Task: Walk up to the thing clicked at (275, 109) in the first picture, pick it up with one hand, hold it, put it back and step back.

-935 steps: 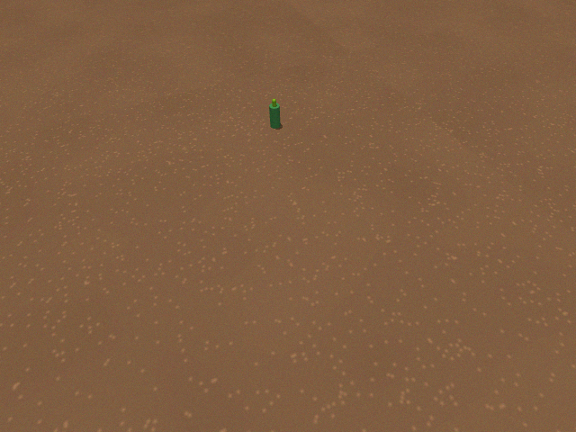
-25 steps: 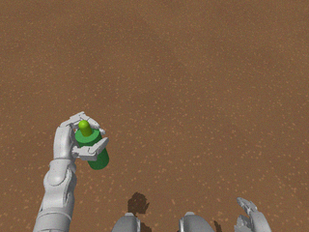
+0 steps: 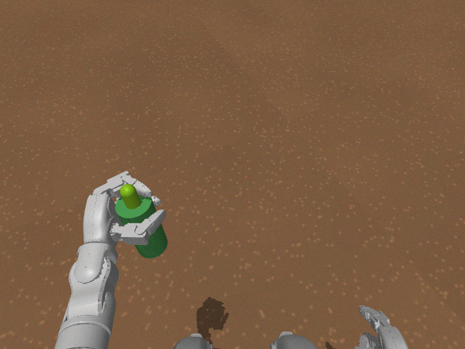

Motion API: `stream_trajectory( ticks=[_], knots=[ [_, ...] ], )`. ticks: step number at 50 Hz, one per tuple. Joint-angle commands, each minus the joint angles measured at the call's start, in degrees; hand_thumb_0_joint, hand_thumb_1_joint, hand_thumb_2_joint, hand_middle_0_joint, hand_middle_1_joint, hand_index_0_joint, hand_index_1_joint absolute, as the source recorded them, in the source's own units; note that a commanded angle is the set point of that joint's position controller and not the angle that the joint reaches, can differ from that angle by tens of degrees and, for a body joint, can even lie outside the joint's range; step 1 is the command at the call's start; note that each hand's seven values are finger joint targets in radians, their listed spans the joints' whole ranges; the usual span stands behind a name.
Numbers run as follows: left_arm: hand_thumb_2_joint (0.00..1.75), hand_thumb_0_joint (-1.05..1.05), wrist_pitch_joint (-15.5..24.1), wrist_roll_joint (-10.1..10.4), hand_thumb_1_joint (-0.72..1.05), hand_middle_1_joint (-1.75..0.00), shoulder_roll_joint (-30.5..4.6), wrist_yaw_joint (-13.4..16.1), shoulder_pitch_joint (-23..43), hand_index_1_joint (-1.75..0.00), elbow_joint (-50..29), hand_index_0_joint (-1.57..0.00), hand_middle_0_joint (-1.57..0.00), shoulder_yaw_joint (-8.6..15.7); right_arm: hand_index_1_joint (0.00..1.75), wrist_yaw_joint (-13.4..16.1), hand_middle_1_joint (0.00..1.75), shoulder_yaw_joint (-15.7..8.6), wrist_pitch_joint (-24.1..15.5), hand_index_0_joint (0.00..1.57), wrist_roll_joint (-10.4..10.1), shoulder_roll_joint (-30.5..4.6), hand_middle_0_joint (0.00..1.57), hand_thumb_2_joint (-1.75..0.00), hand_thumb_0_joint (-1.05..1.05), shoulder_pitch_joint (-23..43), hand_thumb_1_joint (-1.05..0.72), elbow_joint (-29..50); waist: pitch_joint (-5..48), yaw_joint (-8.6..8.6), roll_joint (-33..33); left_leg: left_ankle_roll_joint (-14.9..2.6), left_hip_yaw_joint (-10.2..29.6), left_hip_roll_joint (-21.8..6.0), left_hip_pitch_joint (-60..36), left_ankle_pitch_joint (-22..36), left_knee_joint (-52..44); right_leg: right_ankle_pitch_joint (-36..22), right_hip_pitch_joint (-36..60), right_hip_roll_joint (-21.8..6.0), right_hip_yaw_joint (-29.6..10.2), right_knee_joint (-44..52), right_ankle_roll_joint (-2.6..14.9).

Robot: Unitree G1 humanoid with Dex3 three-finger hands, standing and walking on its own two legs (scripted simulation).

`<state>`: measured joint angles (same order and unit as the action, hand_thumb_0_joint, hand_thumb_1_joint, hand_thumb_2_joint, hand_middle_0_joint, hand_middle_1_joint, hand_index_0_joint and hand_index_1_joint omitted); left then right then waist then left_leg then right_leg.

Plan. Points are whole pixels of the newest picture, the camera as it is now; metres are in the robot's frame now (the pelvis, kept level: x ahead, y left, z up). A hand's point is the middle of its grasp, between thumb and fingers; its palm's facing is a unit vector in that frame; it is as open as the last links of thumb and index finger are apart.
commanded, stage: hold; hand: left
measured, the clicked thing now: (140, 219) +0.33 +0.18 +0.01
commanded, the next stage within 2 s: none
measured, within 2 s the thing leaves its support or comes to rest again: neither
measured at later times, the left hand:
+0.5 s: hand (134, 214) +0.32 +0.17 +0.06, palm faces +0.06 -1.00 -0.01, open 6.8 cm
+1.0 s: hand (131, 212) +0.32 +0.18 +0.06, palm faces +0.08 -1.00 -0.02, open 6.8 cm
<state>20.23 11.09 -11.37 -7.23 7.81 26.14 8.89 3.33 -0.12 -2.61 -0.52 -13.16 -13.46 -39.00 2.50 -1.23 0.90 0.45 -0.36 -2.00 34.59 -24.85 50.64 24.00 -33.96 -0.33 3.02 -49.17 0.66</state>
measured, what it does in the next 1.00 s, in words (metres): stands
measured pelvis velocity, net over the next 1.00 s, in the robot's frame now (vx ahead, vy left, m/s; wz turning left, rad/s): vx -0.01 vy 0.00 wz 0.00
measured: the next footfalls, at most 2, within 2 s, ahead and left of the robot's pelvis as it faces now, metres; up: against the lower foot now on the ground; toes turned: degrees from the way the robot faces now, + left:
none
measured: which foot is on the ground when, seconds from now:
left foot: down 0.00-1.00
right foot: down 0.00-1.00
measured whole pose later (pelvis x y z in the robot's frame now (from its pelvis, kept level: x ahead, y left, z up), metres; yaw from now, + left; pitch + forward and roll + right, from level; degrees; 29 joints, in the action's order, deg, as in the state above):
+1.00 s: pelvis -0.01 +0.00 +0.01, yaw +0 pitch +5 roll -1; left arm 21.1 10.6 -11.8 -6.1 8.4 27.9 9.0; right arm 2.9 0.0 -2.5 -0.7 -12.8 -13.2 -39.8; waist 0.8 -1.2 0.6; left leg 0.2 -0.6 -1.5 28.9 -21.9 45.6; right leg 21.2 -28.4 -0.6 2.8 -44.4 0.5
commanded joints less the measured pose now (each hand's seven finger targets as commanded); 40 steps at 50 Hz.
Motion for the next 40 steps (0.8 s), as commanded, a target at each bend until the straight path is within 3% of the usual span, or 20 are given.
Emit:
stream_trajectory(
  ticks=[1,5,6,8,12,13,14,15,16,17,19,21,24,29,34,35,36,37,40],
  knots=[
    [1.21,0.0,5.8,1.4,0.4,-1.4,-7.9,0.5,16.0,-1.39,-14.4,-1.32,-1.31,3.7,0.3,0.2,0.3,-2.7,-2.2,0.2,0.1,-7.5,0.2,-0.9,0.0,0.0,-0.91,6.3,18.6,0.13,0.5,-0.97,0.4,1.4,-10.0,18.9,-6.2,-20.9,10.2,0.6,-1.6,6.4,0.09],
    [1.21,0.0,6.0,0.9,0.42,-1.41,-7.4,0.2,16.6,-1.4,-14.3,-1.33,-1.32,2.4,0.3,0.2,0.3,-2.7,-2.2,0.2,0.2,-7.6,0.2,-0.9,0.0,0.2,-0.91,6.4,18.2,-0.43,0.8,-0.91,0.7,1.2,-11.5,19.4,-6.8,-20.4,9.6,0.8,-1.3,6.9,0.25],
    [1.19,0.0,6.4,1.0,0.4,-1.39,-9.2,0.2,18.4,-1.38,-17.5,-1.32,-1.3,3.7,0.3,0.2,0.3,-2.8,-2.1,0.2,0.2,-7.6,0.2,-0.9,0.0,0.6,-0.91,6.5,18.3,0.48,1.9,-0.82,0.6,1.3,-11.8,19.1,-7.0,-20.1,10.2,0.7,-1.4,7.1,0.2],
    [1.19,0.0,6.0,1.0,0.4,-1.4,-7.6,0.4,15.7,-1.39,-14.4,-1.32,-1.31,2.9,0.3,0.2,0.3,-2.7,-2.1,0.2,0.1,-7.6,0.2,-0.9,0.0,0.6,-0.92,6.6,17.1,0.1,-0.1,-0.89,0.6,1.3,-11.5,18.1,-7.6,-19.5,11.0,0.8,-1.3,7.6,0.15],
    [1.2,0.0,6.0,1.2,0.41,-1.39,-8.0,0.9,17.4,-1.38,-17.5,-1.32,-1.31,3.1,0.3,0.2,0.3,-2.7,-2.1,0.2,0.0,-7.4,0.2,-0.9,0.0,0.9,-0.92,6.7,17.4,0.15,0.4,-0.9,0.3,1.4,-11.8,16.7,-8.4,-18.8,11.8,0.6,-1.4,8.6,0.02],
    [1.19,0.0,5.8,1.1,0.41,-1.38,-9.1,1.2,16.9,-1.38,-16.8,-1.32,-1.3,4.3,0.3,0.3,0.3,-2.7,-2.0,0.2,0.0,-7.5,0.2,-0.9,0.0,1.1,-0.91,6.6,16.5,0.71,0.3,-0.95,0.1,1.5,-11.3,15.8,-8.7,-18.1,12.0,0.5,-1.6,9.1,-0.05],
    [1.2,0.0,5.1,1.2,0.41,-1.39,-5.2,0.8,11.7,-1.38,-10.8,-1.31,-1.29,1.7,0.3,0.2,0.3,-2.4,-2.0,0.2,0.0,-7.3,0.2,-0.9,0.0,1.2,-0.91,6.9,15.5,-0.17,-1.9,-1.0,0.2,1.4,-11.0,16.1,-8.8,-18.2,12.0,0.7,-1.3,9.0,-0.05],
    [1.2,0.0,6.0,1.1,0.42,-1.39,-8.2,0.9,18.3,-1.38,-18.6,-1.32,-1.3,3.1,0.3,0.1,0.3,-2.7,-2.1,0.2,0.1,-7.4,0.2,-0.9,0.0,1.6,-0.91,6.9,16.3,0.48,0.8,-0.9,0.1,1.4,-11.5,15.9,-9.0,-18.2,11.7,0.6,-1.5,9.1,0.01],
    [1.2,0.0,5.8,0.7,0.39,-1.4,-8.5,1.2,15.8,-1.39,-15.6,-1.32,-1.3,3.7,0.3,0.2,0.3,-2.9,-2.0,0.2,0.1,-7.6,0.2,-0.9,0.0,1.1,-0.91,6.3,16.9,0.36,0.8,-0.86,0.1,1.4,-12.4,16.8,-8.9,-18.6,11.9,0.6,-1.4,8.9,0.07],
    [1.2,0.0,5.6,0.5,0.4,-1.4,-6.9,1.0,15.3,-1.39,-15.0,-1.32,-1.3,1.8,0.3,0.2,0.3,-2.6,-2.0,0.2,0.0,-7.3,0.2,-0.9,0.0,1.7,-0.91,6.9,15.1,0.05,-0.5,-0.93,0.3,1.4,-11.9,16.2,-9.2,-18.0,11.4,0.7,-1.2,9.3,0.04],
    [1.2,0.0,6.0,0.5,0.4,-1.4,-10.1,1.2,17.9,-1.39,-17.6,-1.34,-1.32,4.4,0.3,0.2,0.3,-2.8,-2.0,0.2,0.0,-7.4,0.2,-0.9,0.0,1.7,-0.91,6.6,15.2,0.34,0.8,-1.0,0.1,1.5,-11.5,14.0,-9.7,-16.4,11.8,0.4,-1.6,9.8,0.0],
    [1.19,0.0,5.8,0.9,0.42,-1.38,-7.1,0.9,17.3,-1.37,-16.9,-1.31,-1.29,2.1,0.3,0.1,0.3,-2.5,-2.1,0.2,0.0,-7.1,0.2,-0.9,0.0,1.4,-0.91,6.7,15.6,-0.03,0.2,-0.9,0.3,1.4,-12.1,14.4,-10.2,-16.5,12.2,0.6,-1.2,9.7,0.15],
    [1.19,0.0,5.7,1.0,0.41,-1.39,-8.9,1.1,18.0,-1.38,-17.2,-1.32,-1.3,3.4,0.3,0.1,0.3,-2.7,-2.3,0.2,-0.1,-7.7,0.2,-0.9,0.0,1.6,-0.91,6.8,15.8,0.29,1.8,-0.69,0.4,1.3,-13.5,15.5,-10.4,-17.0,11.8,0.7,-1.2,9.7,0.3],
    [1.21,0.0,5.8,1.1,0.39,-1.4,-7.2,1.0,16.1,-1.39,-14.2,-1.32,-1.3,2.6,0.3,0.0,0.3,-2.5,-2.4,0.2,-0.2,-7.2,0.2,-0.9,0.0,2.1,-0.91,6.6,13.4,0.1,-0.9,-1.08,0.1,1.6,-11.8,12.9,-10.8,-15.3,11.9,0.4,-1.4,10.9,-0.03],
    [1.21,0.0,6.0,0.6,0.41,-1.39,-7.8,0.8,16.7,-1.39,-14.2,-1.31,-1.3,2.5,0.3,0.0,0.3,-2.7,-2.2,0.2,-0.1,-7.5,0.2,-0.9,0.0,1.8,-0.91,6.6,15.4,0.17,-0.3,-1.12,-0.2,1.7,-12.7,15.2,-10.3,-17.8,12.6,0.2,-1.7,10.9,-0.13],
    [1.2,0.0,6.2,0.6,0.44,-1.39,-6.9,0.7,17.2,-1.38,-15.3,-1.32,-1.3,1.3,0.3,-0.1,0.3,-2.5,-2.4,0.2,0.0,-7.2,0.2,-0.9,0.0,1.6,-0.91,6.5,15.7,-0.03,-0.1,-1.03,0.1,1.7,-13.1,15.6,-10.4,-17.9,13.1,0.2,-1.5,10.6,-0.05],
    [1.21,0.0,6.7,0.7,0.41,-1.39,-8.8,0.9,18.9,-1.38,-17.9,-1.31,-1.29,2.9,0.3,-0.2,0.3,-2.7,-2.5,0.2,0.0,-7.4,0.2,-0.9,0.0,1.8,-0.91,6.5,15.9,0.56,2.0,-0.85,0.0,1.7,-13.5,15.4,-10.5,-17.4,12.5,0.2,-1.5,10.5,0.11],
    [1.2,0.0,6.7,0.3,0.41,-1.39,-8.2,1.0,18.2,-1.38,-17.1,-1.31,-1.3,2.0,0.3,-0.2,0.3,-2.7,-2.5,0.2,0.0,-7.4,0.2,-0.9,0.0,1.7,-0.91,6.2,15.8,-0.02,1.5,-0.82,0.2,1.6,-13.9,14.9,-10.8,-16.9,12.5,0.3,-1.3,10.4,0.16],
    [1.2,0.0,6.8,0.7,0.4,-1.38,-9.1,1.6,18.5,-1.38,-16.9,-1.3,-1.29,3.9,0.3,-0.2,0.3,-2.6,-2.7,0.2,-0.1,-7.4,0.2,-0.9,0.0,1.6,-0.91,6.0,15.9,0.21,0.7,-0.8,0.6,1.4,-14.0,14.7,-11.1,-16.3,12.7,0.6,-1.1,10.5,0.24]
  ],
)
